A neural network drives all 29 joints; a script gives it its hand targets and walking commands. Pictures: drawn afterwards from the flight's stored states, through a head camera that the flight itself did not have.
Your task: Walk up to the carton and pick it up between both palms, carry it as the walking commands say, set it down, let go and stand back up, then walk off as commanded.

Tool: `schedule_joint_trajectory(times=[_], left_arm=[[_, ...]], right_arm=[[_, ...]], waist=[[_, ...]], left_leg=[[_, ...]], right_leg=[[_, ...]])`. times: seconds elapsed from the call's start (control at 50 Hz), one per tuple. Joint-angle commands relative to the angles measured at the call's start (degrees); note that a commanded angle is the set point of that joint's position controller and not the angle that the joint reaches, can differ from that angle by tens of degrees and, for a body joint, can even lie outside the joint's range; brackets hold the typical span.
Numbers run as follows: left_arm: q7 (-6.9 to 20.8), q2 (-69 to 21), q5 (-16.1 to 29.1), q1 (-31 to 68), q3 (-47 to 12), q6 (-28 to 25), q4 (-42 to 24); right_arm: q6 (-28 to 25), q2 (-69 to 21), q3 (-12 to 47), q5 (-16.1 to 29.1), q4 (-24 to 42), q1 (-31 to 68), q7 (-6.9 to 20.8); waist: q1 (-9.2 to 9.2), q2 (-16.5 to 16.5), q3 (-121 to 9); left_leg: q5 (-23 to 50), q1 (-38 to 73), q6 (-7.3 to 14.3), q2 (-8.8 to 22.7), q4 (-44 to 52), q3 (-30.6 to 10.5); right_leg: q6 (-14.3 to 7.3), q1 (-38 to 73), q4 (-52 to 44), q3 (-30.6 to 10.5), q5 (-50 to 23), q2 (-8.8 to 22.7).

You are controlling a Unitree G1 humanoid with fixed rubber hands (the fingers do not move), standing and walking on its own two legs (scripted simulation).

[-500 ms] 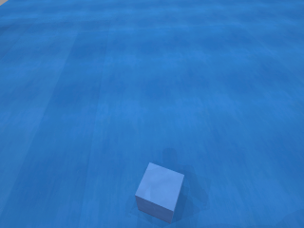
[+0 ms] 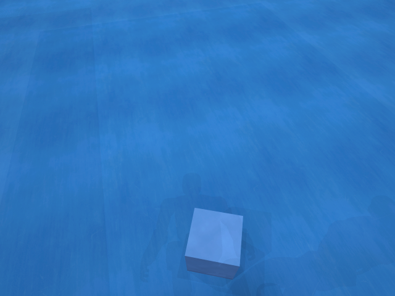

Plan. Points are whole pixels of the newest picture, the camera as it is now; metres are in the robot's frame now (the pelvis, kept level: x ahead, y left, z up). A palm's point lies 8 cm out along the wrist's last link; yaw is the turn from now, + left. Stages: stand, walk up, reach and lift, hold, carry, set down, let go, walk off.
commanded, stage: walk up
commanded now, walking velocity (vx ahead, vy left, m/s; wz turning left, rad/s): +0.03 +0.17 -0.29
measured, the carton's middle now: (213, 244) +0.42 -0.03 -0.63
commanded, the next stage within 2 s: none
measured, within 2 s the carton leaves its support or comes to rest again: neither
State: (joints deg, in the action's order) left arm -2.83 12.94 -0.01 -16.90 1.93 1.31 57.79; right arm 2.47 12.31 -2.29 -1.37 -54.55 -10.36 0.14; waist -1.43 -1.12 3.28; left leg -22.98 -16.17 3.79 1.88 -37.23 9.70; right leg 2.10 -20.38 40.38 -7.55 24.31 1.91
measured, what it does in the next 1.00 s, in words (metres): steps to the left: right foot, then left foot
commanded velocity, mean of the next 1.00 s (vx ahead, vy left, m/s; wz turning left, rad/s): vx -0.01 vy -0.03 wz -0.12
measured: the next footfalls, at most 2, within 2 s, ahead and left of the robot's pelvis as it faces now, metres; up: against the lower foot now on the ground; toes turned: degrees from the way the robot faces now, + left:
right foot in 0.36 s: +0.02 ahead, -0.04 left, +0.00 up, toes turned -13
left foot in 0.50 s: +0.07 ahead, +0.22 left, +0.00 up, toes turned -1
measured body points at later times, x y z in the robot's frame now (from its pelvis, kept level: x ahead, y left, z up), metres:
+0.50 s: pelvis +0.04 +0.14 -0.02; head +0.06 +0.19 +0.43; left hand +0.04 +0.39 -0.19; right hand +0.11 -0.14 -0.13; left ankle +0.03 +0.23 -0.73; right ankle -0.02 -0.03 -0.72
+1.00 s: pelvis +0.07 +0.25 -0.02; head +0.08 +0.28 +0.43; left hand +0.09 +0.52 -0.18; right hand +0.10 -0.01 -0.14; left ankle +0.06 +0.34 -0.73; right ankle -0.01 +0.11 -0.73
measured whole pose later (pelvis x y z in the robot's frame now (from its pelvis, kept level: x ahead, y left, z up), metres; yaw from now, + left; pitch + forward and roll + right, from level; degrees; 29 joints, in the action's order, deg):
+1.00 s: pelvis +0.07 +0.25 -0.02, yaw -7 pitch -3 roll -6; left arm -2.8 14.3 0.0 -17.7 1.9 2.8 59.9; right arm 2.9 12.1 -3.4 0.0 -50.9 -15.2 -1.9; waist -2.1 -2.7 4.0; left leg -30.0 -17.0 -0.1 4.2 -48.7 -0.1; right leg 2.3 -7.8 36.6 7.6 26.1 0.3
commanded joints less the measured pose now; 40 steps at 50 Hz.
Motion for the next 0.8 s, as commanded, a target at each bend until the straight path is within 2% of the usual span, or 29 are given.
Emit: schedule_joint_trajectory(times=[0.0, 0.06, 0.1, 0.14, 0.18, 0.2, 0.22, 0.24, 0.26, 0.28, 0.3, 0.32, 0.34, 0.36, 0.38, 0.4, 0.42, 0.44, 0.46, 0.48, 0.5, 0.54, 0.58, 0.64, 0.66, 0.72, 0.74, 0.76, 0.78], left_arm=[[0.7, 3.1, -1.8, -0.5, 2.9, 2.1, -3.3], [1.7, 3.0, -1.4, -0.9, 2.8, 3.2, -2.4], [2.0, 3.3, -1.5, -2.1, 2.9, 3.1, -1.1], [2.0, 4.3, -1.3, -6.8, 3.4, 3.0, 0.0], [1.9, 5.3, -1.0, -15.0, 3.5, 3.3, 1.6], [1.6, 6.7, -0.8, -23.7, 3.6, 3.1, 2.7], [1.1, 10.9, -0.6, -37.1, 4.1, 2.7, 4.5], [0.7, 15.8, 0.0, -41.7, 5.0, 2.4, 5.2], [0.2, 11.9, 1.6, -23.1, 2.8, 2.2, 1.5], [0.7, 11.1, -0.1, -3.0, 2.6, 1.4, -3.1], [0.2, 9.8, -0.8, 5.6, 1.9, -0.2, -5.6], [0.5, 10.0, -0.9, 12.4, 2.8, 0.0, -7.7], [0.2, 9.8, -1.3, 14.5, 3.9, 0.3, -7.9], [-0.1, 8.3, -1.3, 9.9, 4.1, 0.1, -6.4], [-0.2, 9.3, -0.9, 6.3, 4.3, -0.6, -6.1], [0.3, 10.5, -1.1, 6.5, 3.4, -1.1, -5.8], [0.8, 7.2, -0.5, 3.2, 2.6, -0.8, -5.1], [0.9, 2.0, -0.2, -1.1, 1.1, 0.2, -4.8], [0.2, 4.1, -0.3, -0.7, 1.3, 1.4, -5.0], [0.2, 4.0, -0.2, -1.8, 1.5, 1.9, -4.6], [0.7, 3.4, -0.3, -2.3, 1.7, 2.1, -3.8], [1.5, 3.7, 0.0, -1.6, 1.8, 2.3, -1.9], [1.2, 4.9, -0.1, -3.5, 2.4, 2.8, -0.8], [0.8, 6.4, -0.7, -7.5, 2.8, 3.1, 2.1], [1.0, 7.6, -0.7, -10.2, 3.2, 3.3, 3.0], [1.2, 9.1, 0.5, -20.2, 3.5, 3.1, 3.2], [0.7, 11.8, 0.2, -30.4, 3.9, 2.4, 4.1], [-0.8, 13.4, 0.9, -31.7, 3.3, 1.4, 4.4], [-1.7, 9.3, 1.3, -15.7, 1.5, 0.4, 1.8]], right_arm=[[-1.2, 7.1, -1.3, 0.8, 3.4, -6.4, -2.6], [-1.9, 6.8, -1.3, 1.6, 2.3, -9.4, -3.2], [-2.3, 7.2, -1.6, 1.7, 1.9, -9.2, -3.2], [-2.4, 8.5, -2.0, 2.4, 3.2, -6.1, -3.2], [-1.4, 10.0, -2.8, 2.8, 4.4, -2.7, -3.5], [-0.7, 12.7, -3.9, 3.3, 6.6, 2.4, -3.6], [0.2, 17.1, -5.7, 3.3, 10.9, 12.1, -3.7], [1.2, 21.6, -7.7, 3.6, 14.1, 16.6, -4.2], [1.6, 15.9, -7.2, 2.4, 12.3, 11.4, -4.4], [0.2, 8.5, -4.1, 1.5, 9.3, 1.5, -5.0], [-0.4, 7.8, -3.9, 0.6, 7.6, -4.0, -3.7], [-0.3, 7.5, -3.5, 1.6, 8.5, -3.6, -3.0], [-0.4, 6.8, -2.9, 2.6, 8.0, -2.8, -2.0], [-0.3, 5.3, -2.4, 2.4, 8.2, -3.6, -1.3], [-0.5, 4.2, -1.2, 1.8, 8.0, -4.5, -1.2], [-0.4, 4.3, -0.3, 1.0, 5.2, -7.8, -1.4], [-0.5, 5.4, -0.3, 1.2, 2.3, -10.7, -1.7], [-1.7, 10.9, -0.4, 0.7, 3.0, -10.7, -1.5], [-2.0, 12.3, -0.5, 1.1, 4.4, -7.8, -1.0], [-2.2, 12.0, -0.5, 0.8, 4.4, -7.0, -0.9], [-2.3, 9.4, -0.1, 0.8, 3.9, -7.1, -1.0], [-2.7, 7.5, 0.2, 1.8, 2.6, -8.9, -1.9], [-2.6, 9.5, -0.2, 2.5, 3.0, -9.2, -2.3], [-2.0, 9.8, -0.8, 2.6, 4.6, -7.2, -3.0], [-1.8, 10.5, -1.2, 2.5, 5.0, -7.1, -3.4], [-0.1, 13.6, -2.9, 2.9, 7.5, -0.5, -4.4], [0.5, 16.2, -4.0, 2.7, 10.5, 6.8, -4.3], [1.1, 15.9, -5.1, 2.9, 12.0, 10.5, -3.8], [1.2, 10.2, -4.6, 1.2, 10.9, 7.0, -2.8]], waist=[[1.19, -5.8, -0.8], [0.89, -7.0, -2.1], [0.67, -10.3, -3.9], [-1.98, -13.8, -3.9], [-4.86, -17.6, -4.4], [-9.57, -19.3, -5.7], [-16.93, -18.1, -6.0], [-22.19, 0.1, -4.4], [-14.12, 36.2, 2.0], [-5.27, 27.5, 1.1], [3.45, 6.5, -3.7], [6.21, 5.7, 1.0], [5.94, 4.0, 4.7], [4.98, -0.4, 3.4], [4.73, 4.4, 2.6], [5.96, 4.4, 0.7], [5.17, -8.1, -0.4], [2.97, -24.3, -1.8], [1.54, -19.1, -0.7], [0.2, -15.2, 0.2], [0.19, -10.1, 2.5], [1.47, -9.3, 0.9], [0.62, -11.2, -2.6], [-0.6, -12.4, -6.2], [-1.84, -12.7, -5.8], [-7.14, -15.9, -3.3], [-13.15, -16.0, -4.3], [-14.63, -1.8, -4.6], [-8.65, 23.2, -1.4]], left_leg=[[47.5, 13.0, -7.9, 16.1, 18.2, -8.2], [59.7, 16.6, -13.6, 15.3, 16.5, -7.2], [64.2, 18.6, -16.9, 12.9, 17.0, -5.1], [90.4, 18.8, -25.5, 10.8, 16.0, -1.0], [108.6, 20.0, -35.0, 6.6, 15.0, 5.6], [125.3, 15.9, -41.3, 3.6, 10.5, 10.8], [138.4, 5.2, -46.3, 2.1, -0.8, 12.3], [111.9, -10.1, -45.7, 1.7, -25.3, 7.6], [-9.3, -22.4, -22.6, 7.3, -55.0, -16.1], [-25.5, -19.6, -13.8, 8.2, -51.3, -18.4], [-19.2, -5.5, -6.3, 9.7, -46.6, -23.6], [-18.3, 0.2, -2.8, 8.4, -35.8, -20.6], [-18.2, 0.8, -2.9, 4.3, -23.8, -14.1], [-10.7, -0.2, -4.6, 1.3, -14.3, -9.9], [-3.5, 1.7, -5.7, 3.3, -7.8, -9.4], [1.4, 7.9, -5.9, 3.5, -1.0, -7.5], [17.0, 10.1, -5.6, 5.3, 9.7, -10.7], [41.0, 8.7, -4.4, 19.4, 17.0, -27.0], [48.5, 3.5, -1.8, 20.6, 18.3, -29.1], [48.3, 1.8, -3.4, 18.9, 19.9, -27.3], [40.9, 0.3, -5.8, 15.7, 21.1, -24.3], [45.1, 7.7, -11.1, 11.2, 19.7, -21.6], [63.3, 13.9, -16.6, 12.2, 17.2, -19.9], [84.7, 20.4, -24.7, 9.9, 17.5, -11.6], [96.0, 21.4, -30.4, 8.8, 17.4, -7.6], [123.5, 18.8, -40.5, 4.7, 12.0, 0.3], [127.2, 9.4, -43.7, 2.4, 3.6, 3.1], [89.3, 0.3, -36.9, -1.1, -16.6, 2.4], [-5.2, -10.8, -17.4, 3.5, -41.2, -15.1]], right_leg=[[-1.1, -16.6, 25.7, 8.2, -0.1, 0.5], [0.0, -16.8, 29.5, 8.9, -4.6, 0.4], [-0.1, -14.5, 29.9, 11.1, -6.6, -0.6], [0.4, -7.9, 23.2, 15.4, -3.3, -3.5], [0.7, -0.3, 11.8, 24.0, 2.4, -7.5], [-0.5, 10.7, 0.4, 29.3, 6.7, -10.5], [-3.7, 25.5, -15.2, 29.3, 12.1, -10.9], [-6.8, 35.4, -29.0, 23.6, 8.5, -6.0], [-8.9, 22.3, -24.7, -0.9, -28.0, 11.5], [-11.3, 12.6, -17.4, -4.9, -52.3, 17.0], [-11.1, 0.4, -15.1, -12.2, -39.6, 18.7], [-8.1, -8.6, -16.9, -8.5, -27.6, 16.1], [-7.2, -6.2, -18.3, -3.2, -23.7, 12.2], [-6.9, -2.2, -19.4, 2.5, -19.0, 10.1], [-7.9, -0.7, -18.7, 0.5, -17.8, 11.7], [-7.3, -1.7, -13.2, -0.9, -21.3, 13.0], [-5.9, 0.5, -2.2, 2.3, -20.0, 6.8], [-2.2, -6.2, 16.0, 9.2, 7.2, -3.6], [-1.1, -4.7, 19.6, 5.6, 12.3, -3.6], [-0.8, -1.7, 18.0, 3.1, 10.7, -2.4], [-0.9, -0.3, 14.9, 2.5, 6.1, -1.3], [-1.4, -2.3, 13.4, 4.6, 0.7, -1.5], [-0.4, -3.6, 17.6, 6.4, 0.8, -2.6], [0.7, -1.2, 16.1, 11.7, 0.2, -4.1], [1.0, 0.4, 13.7, 14.6, 2.6, -5.5], [2.3, 9.2, -3.7, 23.7, 7.5, -9.8], [-0.7, 22.7, -15.1, 24.4, 9.9, -9.6], [-4.2, 28.9, -30.0, 20.2, -1.5, -4.5], [-7.1, 21.1, -27.1, 2.0, -28.9, 10.1]])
